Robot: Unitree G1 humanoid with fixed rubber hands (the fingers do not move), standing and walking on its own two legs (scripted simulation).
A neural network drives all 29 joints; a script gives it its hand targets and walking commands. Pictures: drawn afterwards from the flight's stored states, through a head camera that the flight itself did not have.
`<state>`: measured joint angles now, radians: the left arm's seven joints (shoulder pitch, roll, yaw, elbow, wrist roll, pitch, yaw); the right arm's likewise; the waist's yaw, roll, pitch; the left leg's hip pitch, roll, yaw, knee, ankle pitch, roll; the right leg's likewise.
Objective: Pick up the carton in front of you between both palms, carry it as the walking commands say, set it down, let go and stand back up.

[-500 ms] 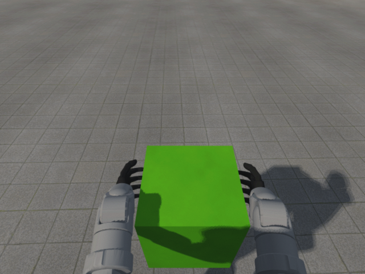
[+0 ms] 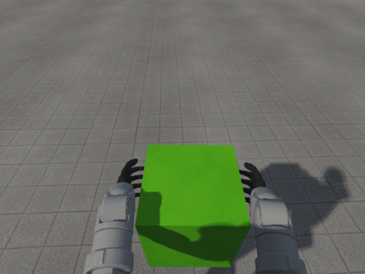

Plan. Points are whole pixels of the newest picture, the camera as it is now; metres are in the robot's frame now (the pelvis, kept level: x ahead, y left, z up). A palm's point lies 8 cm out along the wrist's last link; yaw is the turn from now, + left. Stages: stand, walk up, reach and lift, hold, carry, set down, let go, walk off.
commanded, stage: set down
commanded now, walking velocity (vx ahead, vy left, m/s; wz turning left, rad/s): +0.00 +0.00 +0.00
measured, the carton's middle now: (190, 207) +0.30 +0.00 -0.03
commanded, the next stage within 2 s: none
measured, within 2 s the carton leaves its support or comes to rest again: neither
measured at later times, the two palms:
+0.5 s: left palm (133, 211) +0.33 +0.16 -0.11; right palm (238, 209) +0.34 -0.14 -0.11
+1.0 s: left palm (138, 222) +0.37 +0.17 -0.25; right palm (225, 217) +0.40 -0.13 -0.25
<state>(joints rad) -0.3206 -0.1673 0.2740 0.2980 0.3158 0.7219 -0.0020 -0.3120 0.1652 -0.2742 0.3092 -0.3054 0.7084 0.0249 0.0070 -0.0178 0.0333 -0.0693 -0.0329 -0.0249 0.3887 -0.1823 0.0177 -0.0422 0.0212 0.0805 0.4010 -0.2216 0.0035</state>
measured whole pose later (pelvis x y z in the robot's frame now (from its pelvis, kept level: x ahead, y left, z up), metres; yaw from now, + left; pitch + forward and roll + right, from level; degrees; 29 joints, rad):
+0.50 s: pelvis -0.03 -0.02 -0.04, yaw +1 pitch +17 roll +0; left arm -0.55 -0.16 0.47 0.51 0.34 0.23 -0.03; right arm -0.55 0.18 -0.42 0.54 -0.34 0.22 0.00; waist 0.03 -0.01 0.11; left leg -0.78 -0.03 -0.07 0.75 -0.25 -0.02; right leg -0.76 0.06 0.05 0.77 -0.30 -0.02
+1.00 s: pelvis -0.06 -0.01 -0.18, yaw +0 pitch +41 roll +0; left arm -0.80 -0.13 0.53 0.55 0.27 0.28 0.04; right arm -0.86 0.05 -0.44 0.68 -0.27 0.26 0.00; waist 0.04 -0.03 -0.18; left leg -1.66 -0.08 -0.08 1.35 -0.41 -0.03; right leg -1.63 0.10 0.07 1.38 -0.46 0.02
